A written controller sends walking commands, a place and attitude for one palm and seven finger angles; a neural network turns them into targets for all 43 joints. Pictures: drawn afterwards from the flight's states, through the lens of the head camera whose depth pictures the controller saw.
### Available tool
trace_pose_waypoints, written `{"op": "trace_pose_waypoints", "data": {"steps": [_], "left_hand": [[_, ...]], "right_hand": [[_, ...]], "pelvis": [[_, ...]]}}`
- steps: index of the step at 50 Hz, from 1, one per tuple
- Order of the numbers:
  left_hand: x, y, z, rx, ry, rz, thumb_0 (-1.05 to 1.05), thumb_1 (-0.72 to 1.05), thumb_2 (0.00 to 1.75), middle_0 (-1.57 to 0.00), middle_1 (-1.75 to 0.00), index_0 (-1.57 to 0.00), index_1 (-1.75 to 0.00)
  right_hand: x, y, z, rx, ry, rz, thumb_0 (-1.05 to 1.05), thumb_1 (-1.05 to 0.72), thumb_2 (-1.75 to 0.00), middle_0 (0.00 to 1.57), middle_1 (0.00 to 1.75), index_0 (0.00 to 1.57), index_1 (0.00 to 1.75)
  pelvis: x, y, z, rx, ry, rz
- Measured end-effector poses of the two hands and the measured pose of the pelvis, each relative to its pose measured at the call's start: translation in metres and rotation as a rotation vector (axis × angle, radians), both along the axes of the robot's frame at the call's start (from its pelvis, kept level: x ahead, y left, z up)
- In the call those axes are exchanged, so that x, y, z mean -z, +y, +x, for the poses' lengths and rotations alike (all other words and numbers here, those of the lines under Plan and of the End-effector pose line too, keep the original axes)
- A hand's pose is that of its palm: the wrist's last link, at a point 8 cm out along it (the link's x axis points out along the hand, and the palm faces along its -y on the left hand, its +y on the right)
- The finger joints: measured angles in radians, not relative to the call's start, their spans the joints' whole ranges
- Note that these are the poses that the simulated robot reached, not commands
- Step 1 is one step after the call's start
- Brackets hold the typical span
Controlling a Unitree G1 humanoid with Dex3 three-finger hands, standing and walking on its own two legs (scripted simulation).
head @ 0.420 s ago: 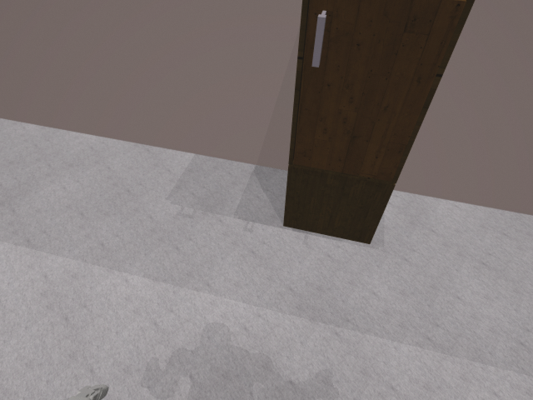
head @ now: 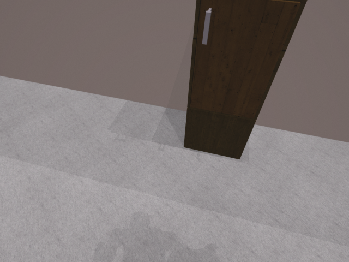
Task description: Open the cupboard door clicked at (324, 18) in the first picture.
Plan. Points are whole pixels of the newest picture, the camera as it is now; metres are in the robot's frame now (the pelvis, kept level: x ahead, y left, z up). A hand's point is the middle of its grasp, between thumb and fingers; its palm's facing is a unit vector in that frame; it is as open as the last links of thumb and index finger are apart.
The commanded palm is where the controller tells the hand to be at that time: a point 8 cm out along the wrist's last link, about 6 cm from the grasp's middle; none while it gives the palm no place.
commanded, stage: stand and wait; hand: left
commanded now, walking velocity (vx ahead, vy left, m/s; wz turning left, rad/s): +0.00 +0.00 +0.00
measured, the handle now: (207, 26) +0.98 -0.07 +0.13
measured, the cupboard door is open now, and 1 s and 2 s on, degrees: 0 0 0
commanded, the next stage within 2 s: look at it before walking up in 0.40 s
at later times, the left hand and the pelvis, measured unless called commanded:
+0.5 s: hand out of the picture +0.07 +0.24 -0.15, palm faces -0.03 -0.94 -0.33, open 7.4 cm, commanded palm none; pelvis -0.01 -0.01 +0.00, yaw +0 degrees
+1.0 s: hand out of the picture +0.07 +0.24 -0.15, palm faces -0.03 -0.94 -0.33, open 7.4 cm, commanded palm none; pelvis +0.00 -0.01 +0.00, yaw +0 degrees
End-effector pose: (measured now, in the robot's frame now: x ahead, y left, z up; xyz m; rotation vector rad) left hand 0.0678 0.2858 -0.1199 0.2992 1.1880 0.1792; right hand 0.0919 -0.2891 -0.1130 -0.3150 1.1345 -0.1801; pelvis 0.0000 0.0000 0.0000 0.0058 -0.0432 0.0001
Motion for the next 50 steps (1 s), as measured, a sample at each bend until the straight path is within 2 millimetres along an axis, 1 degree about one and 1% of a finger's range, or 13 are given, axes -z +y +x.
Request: {"op": "trace_pose_waypoints", "data": {"steps": [5,9,13,18,24,32,50], "left_hand": [[0.0,0.001,-0.012,-0.007,0.032,0.007,0.0,0.9,0.9,-0.21,-0.3,-0.2,-0.3],[0.0,0.002,-0.016,-0.01,0.043,0.012,0.0,0.9,0.9,-0.21,-0.3,-0.2,-0.3],[-0.001,0.002,-0.016,-0.009,0.042,0.016,0.0,0.9,0.9,-0.2,-0.3,-0.2,-0.3],[-0.003,0.0,-0.013,-0.004,0.032,0.016,0.0,0.9,0.9,-0.2,-0.3,-0.2,-0.3],[-0.004,-0.002,-0.007,0.002,0.019,0.013,0.0,0.9,0.9,-0.2,-0.3,-0.2,-0.3],[-0.003,-0.004,-0.002,0.004,0.015,0.009,0.0,0.9,0.9,-0.2,-0.3,-0.2,-0.3],[-0.003,-0.002,0.001,-0.004,0.03,0.011,0.0,0.9,0.9,-0.2,-0.3,-0.2,-0.3]], "right_hand": [[0.003,-0.007,-0.019,0.02,0.048,-0.006,0.01,-0.9,-0.9,0.2,0.3,0.2,0.3],[0.004,-0.009,-0.031,0.033,0.075,-0.006,0.01,-0.9,-0.9,0.2,0.3,0.2,0.3],[0.006,-0.01,-0.038,0.04,0.09,-0.003,0.01,-0.9,-0.9,0.2,0.3,0.2,0.3],[0.007,-0.01,-0.042,0.044,0.094,0.003,0.01,-0.9,-0.9,0.2,0.3,0.2,0.3],[0.007,-0.009,-0.04,0.042,0.09,0.008,0.0,-0.9,-0.9,0.2,0.3,0.2,0.3],[0.005,-0.009,-0.033,0.038,0.079,0.007,0.0,-0.9,-0.9,0.2,0.3,0.2,0.3],[0.001,-0.011,-0.013,0.025,0.061,-0.003,0.0,-0.9,-0.9,0.2,0.3,0.2,0.3]], "pelvis": [[-0.001,-0.002,-0.003,0.001,0.0,-0.001],[-0.002,-0.003,-0.005,0.002,-0.001,-0.001],[-0.002,-0.004,-0.007,0.002,-0.002,-0.001],[-0.002,-0.005,-0.008,0.002,0.0,0.0],[-0.003,-0.006,-0.007,0.003,0.003,0.0],[-0.003,-0.006,-0.005,0.004,0.007,0.0],[-0.004,-0.007,0.003,0.003,0.01,-0.001]]}}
